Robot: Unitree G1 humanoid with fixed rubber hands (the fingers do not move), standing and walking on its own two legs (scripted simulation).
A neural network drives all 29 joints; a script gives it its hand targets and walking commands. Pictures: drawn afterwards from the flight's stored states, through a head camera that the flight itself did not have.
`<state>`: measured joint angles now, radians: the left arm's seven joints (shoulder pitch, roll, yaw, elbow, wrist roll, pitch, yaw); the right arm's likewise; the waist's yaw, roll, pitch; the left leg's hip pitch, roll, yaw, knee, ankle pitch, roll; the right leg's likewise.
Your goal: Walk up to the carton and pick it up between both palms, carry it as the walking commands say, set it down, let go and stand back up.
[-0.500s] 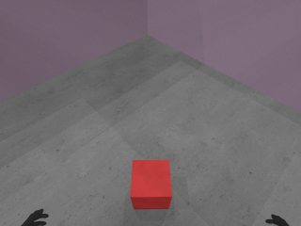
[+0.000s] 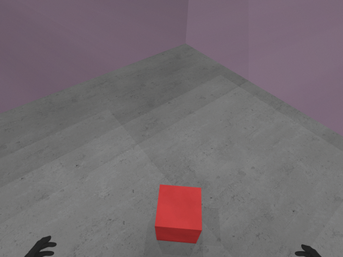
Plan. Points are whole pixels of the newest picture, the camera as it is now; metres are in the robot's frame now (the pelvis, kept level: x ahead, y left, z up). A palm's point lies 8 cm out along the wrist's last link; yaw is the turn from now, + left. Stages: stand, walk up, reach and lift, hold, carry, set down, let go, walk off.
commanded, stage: walk up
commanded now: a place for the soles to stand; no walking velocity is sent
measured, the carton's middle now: (178, 214) +0.43 -0.02 -0.63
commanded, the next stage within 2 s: reach and lift in 0.84 s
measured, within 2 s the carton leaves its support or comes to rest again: neither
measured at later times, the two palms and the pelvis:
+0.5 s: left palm out of the picture +0.11 +0.34 -0.07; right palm out of the picture +0.14 -0.32 -0.07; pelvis +0.00 +0.00 +0.02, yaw +2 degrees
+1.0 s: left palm out of the picture +0.14 +0.30 -0.07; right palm out of the picture +0.16 -0.30 -0.07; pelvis -0.01 -0.01 +0.01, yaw -2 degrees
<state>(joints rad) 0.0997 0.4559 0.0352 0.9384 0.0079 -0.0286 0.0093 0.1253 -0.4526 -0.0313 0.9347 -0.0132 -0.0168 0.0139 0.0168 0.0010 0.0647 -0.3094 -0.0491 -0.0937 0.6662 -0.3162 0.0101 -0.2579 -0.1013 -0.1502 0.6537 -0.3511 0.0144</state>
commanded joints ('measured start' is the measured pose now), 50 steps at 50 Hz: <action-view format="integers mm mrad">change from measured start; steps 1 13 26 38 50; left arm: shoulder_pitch -47 -76 -101 -81 -18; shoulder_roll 145 164 179 182 61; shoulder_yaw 31 20 35 41 226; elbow -40 55 47 31 -444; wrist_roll -9 -5 -1 7 74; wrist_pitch -2 -16 0 -2 214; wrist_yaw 0 -4 3 -2 -68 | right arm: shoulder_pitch -27 -109 -121 -102 -88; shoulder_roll -214 -152 -161 -159 -52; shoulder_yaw -38 -8 -31 -31 -158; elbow -39 42 30 9 -390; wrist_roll -3 9 -1 -5 -73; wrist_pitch -13 -6 20 19 211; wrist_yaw -9 -7 5 12 62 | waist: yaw -3 -4 -7 -4 28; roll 107 4 10 18 41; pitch -86 -94 -99 -82 10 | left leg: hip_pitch -14 82 45 5 -88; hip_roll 189 114 115 111 27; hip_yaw -301 -115 -126 -151 138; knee -236 -244 -253 -284 -257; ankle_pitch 171 303 323 225 -83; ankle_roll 157 55 59 55 -18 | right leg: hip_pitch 31 144 179 187 159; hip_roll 33 -55 -64 -60 138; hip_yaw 96 150 137 143 95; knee -30 -286 -262 -287 -154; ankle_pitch -75 147 138 66 8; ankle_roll -47 -49 -61 -64 18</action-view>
